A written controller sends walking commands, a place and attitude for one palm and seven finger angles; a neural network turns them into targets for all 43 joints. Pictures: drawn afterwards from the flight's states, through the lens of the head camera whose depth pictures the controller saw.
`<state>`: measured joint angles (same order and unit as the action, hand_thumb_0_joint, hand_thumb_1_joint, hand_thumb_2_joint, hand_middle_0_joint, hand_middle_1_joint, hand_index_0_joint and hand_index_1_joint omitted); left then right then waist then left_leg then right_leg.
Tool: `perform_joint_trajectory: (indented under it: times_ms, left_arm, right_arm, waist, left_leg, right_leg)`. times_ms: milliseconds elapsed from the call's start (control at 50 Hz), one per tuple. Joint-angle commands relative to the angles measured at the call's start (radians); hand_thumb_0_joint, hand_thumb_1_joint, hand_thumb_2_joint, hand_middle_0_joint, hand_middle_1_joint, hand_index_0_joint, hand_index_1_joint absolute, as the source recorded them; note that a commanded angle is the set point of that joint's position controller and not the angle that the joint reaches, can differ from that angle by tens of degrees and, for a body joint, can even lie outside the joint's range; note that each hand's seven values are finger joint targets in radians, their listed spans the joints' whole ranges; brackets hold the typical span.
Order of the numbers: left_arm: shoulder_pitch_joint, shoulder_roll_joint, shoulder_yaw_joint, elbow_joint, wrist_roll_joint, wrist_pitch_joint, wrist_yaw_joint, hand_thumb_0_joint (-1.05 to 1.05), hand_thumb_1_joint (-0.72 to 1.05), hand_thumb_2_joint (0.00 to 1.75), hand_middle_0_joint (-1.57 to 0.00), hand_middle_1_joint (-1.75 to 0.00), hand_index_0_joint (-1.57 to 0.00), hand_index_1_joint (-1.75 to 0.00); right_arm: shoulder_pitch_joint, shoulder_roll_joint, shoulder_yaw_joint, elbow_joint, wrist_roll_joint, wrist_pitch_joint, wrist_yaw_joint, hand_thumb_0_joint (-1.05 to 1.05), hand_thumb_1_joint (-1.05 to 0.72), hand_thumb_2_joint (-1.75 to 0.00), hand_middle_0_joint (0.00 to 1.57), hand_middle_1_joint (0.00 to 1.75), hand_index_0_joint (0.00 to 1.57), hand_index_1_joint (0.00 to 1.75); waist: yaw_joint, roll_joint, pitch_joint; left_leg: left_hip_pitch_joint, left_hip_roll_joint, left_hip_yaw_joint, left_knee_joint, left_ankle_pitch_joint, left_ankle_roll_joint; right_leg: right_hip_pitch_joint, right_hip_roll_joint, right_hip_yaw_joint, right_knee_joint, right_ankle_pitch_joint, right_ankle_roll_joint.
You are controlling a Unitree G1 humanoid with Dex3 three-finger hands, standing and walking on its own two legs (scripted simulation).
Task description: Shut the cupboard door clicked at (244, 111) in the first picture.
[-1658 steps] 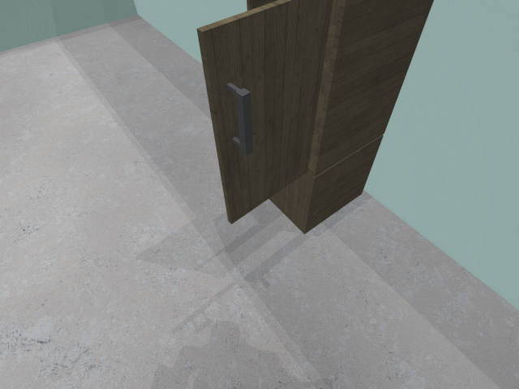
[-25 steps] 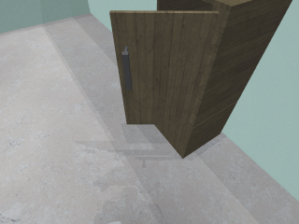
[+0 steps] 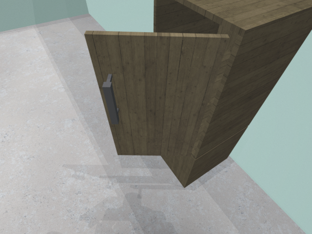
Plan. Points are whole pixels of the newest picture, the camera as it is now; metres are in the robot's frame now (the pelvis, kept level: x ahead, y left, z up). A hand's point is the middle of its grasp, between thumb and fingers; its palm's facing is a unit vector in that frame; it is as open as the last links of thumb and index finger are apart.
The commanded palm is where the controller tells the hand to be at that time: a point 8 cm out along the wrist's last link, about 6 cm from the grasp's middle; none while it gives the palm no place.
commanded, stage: come to a stop and stand still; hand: left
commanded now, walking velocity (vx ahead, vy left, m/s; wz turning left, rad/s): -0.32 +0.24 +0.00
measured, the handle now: (112, 100) +0.47 +0.16 +0.06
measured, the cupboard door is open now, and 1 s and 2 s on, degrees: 57 57 57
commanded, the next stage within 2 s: look again from close up in 1.30 s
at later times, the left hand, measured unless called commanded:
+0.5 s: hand out of the picture +0.06 +0.23 -0.18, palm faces +0.09 -0.97 -0.21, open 7.4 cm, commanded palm none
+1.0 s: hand out of the picture +0.02 +0.15 -0.16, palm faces +0.03 -0.98 -0.19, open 7.3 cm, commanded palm none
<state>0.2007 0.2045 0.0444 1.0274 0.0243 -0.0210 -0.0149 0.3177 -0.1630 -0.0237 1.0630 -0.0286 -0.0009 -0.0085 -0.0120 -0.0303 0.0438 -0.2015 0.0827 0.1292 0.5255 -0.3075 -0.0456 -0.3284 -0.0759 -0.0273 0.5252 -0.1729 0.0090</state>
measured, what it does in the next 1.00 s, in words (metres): steps on the spot: left foot, then right foot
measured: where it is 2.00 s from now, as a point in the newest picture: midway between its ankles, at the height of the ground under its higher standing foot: outside the picture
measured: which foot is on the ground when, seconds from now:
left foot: down 0.00-0.04, up 0.06-0.32, down 0.34-1.00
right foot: down 0.00-0.34, up 0.36-0.70, down 0.72-1.00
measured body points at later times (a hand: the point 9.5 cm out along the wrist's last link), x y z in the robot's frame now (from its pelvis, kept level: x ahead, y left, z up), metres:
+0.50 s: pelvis +0.02 +0.02 +0.01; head +0.06 +0.06 +0.45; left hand +0.06 +0.28 -0.16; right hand +0.12 -0.21 -0.12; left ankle +0.03 +0.11 -0.73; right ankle -0.01 -0.13 -0.68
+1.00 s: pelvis +0.01 -0.02 +0.01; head +0.02 -0.02 +0.46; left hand +0.02 +0.20 -0.15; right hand -0.01 -0.25 -0.15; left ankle +0.03 +0.11 -0.73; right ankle -0.03 -0.13 -0.73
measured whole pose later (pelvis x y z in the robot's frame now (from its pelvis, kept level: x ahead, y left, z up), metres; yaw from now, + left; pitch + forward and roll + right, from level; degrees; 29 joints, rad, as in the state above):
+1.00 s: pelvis +0.01 -0.02 +0.01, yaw +1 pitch -1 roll +0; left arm 0.26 0.16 0.01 1.12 0.01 0.01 0.03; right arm 0.29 -0.16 -0.01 1.15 -0.02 0.02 -0.02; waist -0.02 -0.01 0.03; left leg -0.19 0.05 0.07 0.39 -0.18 -0.02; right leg -0.10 0.02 0.01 0.40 -0.28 -0.02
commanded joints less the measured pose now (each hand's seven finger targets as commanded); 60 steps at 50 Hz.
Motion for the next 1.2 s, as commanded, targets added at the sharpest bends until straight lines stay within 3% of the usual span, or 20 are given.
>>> perform_joint_trajectory:
  times_ms: [0,20,40,100,140,220,280,300,320,340,400,480,600,660,700,720,740,780,940,1180]
  left_arm:
    - [0.059,0.174,0.008,0.008,-0.003,-0.004,0.026,0.00,0.90,0.90,-0.20,-0.30,-0.20,-0.30]
    - [0.025,0.162,0.012,0.006,-0.005,-0.003,0.034,0.00,0.90,0.90,-0.20,-0.30,-0.20,-0.30]
    - [0.018,0.150,0.011,0.007,-0.007,-0.001,0.040,0.00,0.90,0.90,-0.20,-0.30,-0.20,-0.30]
    - [0.070,0.166,0.032,0.015,-0.003,0.010,0.060,0.00,0.90,0.90,-0.20,-0.30,-0.20,-0.30]
    - [0.098,0.183,0.050,0.014,0.003,0.021,0.072,0.00,0.90,0.90,-0.20,-0.30,-0.20,-0.30]
    - [0.001,0.181,0.057,-0.038,0.008,0.036,0.071,0.00,0.90,0.90,-0.20,-0.30,-0.20,-0.30]
    - [-0.059,0.160,0.049,-0.062,0.000,0.044,0.064,0.00,0.90,0.90,-0.20,-0.30,-0.20,-0.30]
    - [-0.033,0.119,0.040,-0.073,-0.006,0.052,0.061,0.00,0.90,0.90,-0.20,-0.30,-0.20,-0.30]
    - [0.001,0.057,0.025,-0.086,-0.006,0.064,0.059,0.00,0.90,0.90,-0.20,-0.30,-0.20,-0.30]
    - [-0.004,0.064,0.023,-0.093,-0.008,0.069,0.060,0.00,0.90,0.90,-0.20,-0.30,-0.20,-0.30]
    - [0.013,0.084,0.029,-0.056,-0.004,0.080,0.049,0.00,0.90,0.90,-0.20,-0.30,-0.20,-0.30]
    - [0.038,0.079,0.016,-0.033,-0.011,0.067,0.038,0.00,0.90,0.90,-0.20,-0.30,-0.20,-0.30]
    - [0.033,0.058,0.002,-0.027,-0.010,0.064,0.033,0.00,0.90,0.90,-0.20,-0.30,-0.20,-0.30]
    - [0.119,0.066,0.001,0.009,-0.006,0.046,0.039,0.00,0.90,0.90,-0.20,-0.30,-0.20,-0.30]
    - [0.082,0.106,-0.005,0.011,-0.007,0.031,0.042,0.00,0.90,0.90,-0.20,-0.30,-0.20,-0.30]
    - [0.069,0.111,-0.009,0.008,-0.007,0.031,0.042,0.00,0.90,0.90,-0.20,-0.30,-0.20,-0.30]
    - [0.074,0.104,-0.010,0.024,-0.007,0.019,0.042,0.00,0.90,0.90,-0.20,-0.30,-0.20,-0.30]
    - [0.072,0.082,-0.019,0.038,-0.012,0.010,0.046,0.00,0.90,0.90,-0.20,-0.30,-0.20,-0.30]
    - [0.097,0.059,-0.024,0.063,-0.017,0.015,0.050,0.00,0.90,0.90,-0.20,-0.30,-0.20,-0.30]
    - [0.139,0.032,-0.024,0.085,-0.021,0.008,0.054,0.00,0.90,0.90,-0.20,-0.30,-0.20,-0.30]
  right_arm:
    - [0.059,-0.058,-0.017,-0.029,0.024,0.007,-0.006,0.00,-0.90,-0.90,0.20,0.30,0.20,0.30]
    - [0.059,-0.059,-0.020,-0.012,0.024,0.020,-0.011,0.00,-0.90,-0.90,0.20,0.30,0.20,0.30]
    - [0.064,-0.082,-0.021,-0.004,0.022,0.024,-0.014,0.00,-0.90,-0.90,0.20,0.30,0.20,0.30]
    - [0.033,-0.112,-0.033,-0.025,0.024,0.030,-0.022,0.00,-0.90,-0.90,0.20,0.30,0.20,0.30]
    - [-0.028,-0.113,-0.039,-0.060,0.027,0.037,-0.024,0.00,-0.90,-0.90,0.20,0.30,0.20,0.30]
    - [-0.049,-0.093,-0.043,-0.095,0.026,0.049,-0.015,0.00,-0.90,-0.90,0.20,0.30,0.20,0.30]
    - [0.021,-0.102,-0.041,-0.082,0.020,0.043,-0.006,0.00,-0.90,-0.90,0.20,0.30,0.20,0.30]
    - [0.029,-0.148,-0.045,-0.088,0.011,0.031,-0.005,0.00,-0.90,-0.90,0.20,0.30,0.20,0.30]
    - [-0.001,-0.217,-0.056,-0.116,0.003,0.024,-0.006,0.00,-0.90,-0.90,0.20,0.30,0.20,0.30]
    - [-0.039,-0.250,-0.054,-0.136,-0.007,0.028,-0.012,0.00,-0.90,-0.90,0.20,0.30,0.20,0.30]
    - [-0.118,-0.189,-0.029,-0.140,-0.003,0.007,-0.042,0.00,-0.90,-0.90,0.20,0.30,0.20,0.30]
    - [-0.094,-0.176,-0.022,-0.114,0.005,-0.002,-0.045,0.00,-0.90,-0.90,0.20,0.30,0.20,0.30]
    - [-0.055,-0.193,-0.042,-0.066,0.007,0.006,-0.039,0.00,-0.90,-0.90,0.20,0.30,0.20,0.30]
    - [-0.086,-0.163,-0.037,-0.058,0.022,0.004,-0.032,0.00,-0.90,-0.90,0.20,0.30,0.20,0.30]
    - [-0.082,-0.107,-0.024,-0.054,0.028,0.005,-0.020,0.00,-0.90,-0.90,0.20,0.30,0.20,0.30]
    - [-0.078,-0.096,-0.020,-0.045,0.026,0.006,-0.014,0.00,-0.90,-0.90,0.20,0.30,0.20,0.30]
    - [-0.076,-0.093,-0.016,-0.033,0.020,0.004,-0.016,0.00,-0.90,-0.90,0.20,0.30,0.20,0.30]
    - [-0.054,-0.110,-0.016,-0.008,0.021,-0.001,-0.017,0.00,-0.90,-0.90,0.20,0.30,0.20,0.30]
    - [-0.002,-0.079,-0.001,0.057,0.015,0.009,-0.017,0.00,-0.90,-0.90,0.20,0.30,0.20,0.30]
    - [0.048,-0.060,0.003,0.080,0.015,0.002,-0.028,0.00,-0.90,-0.90,0.20,0.30,0.20,0.30]
  waist:
    - [-0.013,-0.070,-0.074]
    - [-0.015,-0.174,-0.040]
    - [-0.007,-0.210,-0.035]
    - [0.041,-0.199,-0.108]
    - [0.075,-0.160,-0.133]
    - [0.042,-0.154,-0.151]
    - [-0.018,-0.134,-0.131]
    - [-0.014,0.019,-0.137]
    - [-0.002,0.278,-0.115]
    - [-0.012,0.262,-0.078]
    - [0.024,0.199,-0.032]
    - [0.008,0.163,-0.100]
    - [-0.018,0.160,-0.082]
    - [0.020,0.087,-0.083]
    - [-0.010,0.022,-0.035]
    - [-0.013,0.089,-0.016]
    - [-0.013,-0.021,-0.047]
    - [-0.014,-0.077,-0.057]
    - [-0.005,-0.016,0.064]
    - [0.001,0.009,0.043]
  left_leg:
    - [-0.016,-0.032,-0.025,0.000,-0.096,0.009]
    - [-0.002,-0.019,-0.022,0.004,-0.056,0.006]
    - [-0.029,-0.019,-0.036,0.027,-0.057,0.005]
    - [-0.169,-0.041,-0.051,0.168,-0.185,-0.007]
    - [-0.260,-0.066,-0.086,0.302,-0.267,-0.010]
    - [-0.190,-0.071,-0.115,0.261,-0.179,-0.012]
    - [0.029,-0.054,-0.092,-0.055,0.127,-0.004]
    - [0.120,0.038,-0.163,-0.142,0.273,0.023]
    - [0.054,0.232,-0.373,-0.221,0.439,0.111]
    - [-0.071,0.295,-0.415,-0.244,0.398,0.205]
    - [-0.027,0.212,-0.323,-0.238,0.428,0.187]
    - [0.137,0.198,-0.255,-0.205,0.546,0.195]
    - [0.126,0.201,-0.272,-0.196,0.498,0.199]
    - [0.027,0.113,-0.222,-0.141,0.318,0.125]
    - [0.011,0.017,-0.151,-0.143,0.109,0.056]
    - [0.043,0.003,-0.152,-0.158,0.135,0.052]
    - [0.071,0.006,-0.136,-0.140,0.213,0.050]
    - [0.101,0.018,-0.131,-0.143,0.230,0.050]
    - [0.052,0.010,-0.120,-0.178,0.137,0.039]
    - [0.060,0.023,-0.118,-0.165,0.201,0.035]
  right_leg:
    - [0.110,-0.225,0.204,-0.202,0.306,-0.105]
    - [0.083,-0.198,0.193,-0.194,0.380,-0.106]
    - [0.128,-0.200,0.183,-0.171,0.541,-0.107]
    - [0.347,-0.267,0.204,-0.077,1.016,-0.176]
    - [0.424,-0.314,0.226,-0.061,1.119,-0.231]
    - [0.314,-0.276,0.145,-0.081,0.837,-0.208]
    - [0.114,-0.204,0.097,-0.037,0.433,-0.119]
    - [0.013,-0.115,0.048,0.042,0.153,-0.061]
    - [-0.046,0.013,-0.035,0.159,-0.271,0.011]
    - [-0.015,0.056,0.027,0.309,-0.419,0.006]
    - [-0.099,0.059,0.128,0.485,-0.286,0.010]
    - [-0.079,0.057,0.089,0.371,-0.260,0.027]
    - [0.041,0.059,0.021,0.108,-0.241,0.009]
    - [0.203,0.036,0.058,-0.182,0.004,-0.011]
    - [0.130,-0.080,0.160,-0.221,0.008,-0.061]
    - [0.085,-0.080,0.159,-0.216,-0.006,-0.062]
    - [0.104,-0.049,0.151,-0.198,0.094,-0.055]
    - [0.117,-0.046,0.133,-0.202,0.124,-0.047]
    - [0.078,-0.034,0.153,-0.285,-0.090,-0.050]
    - [0.124,-0.029,0.133,-0.262,0.040,-0.055]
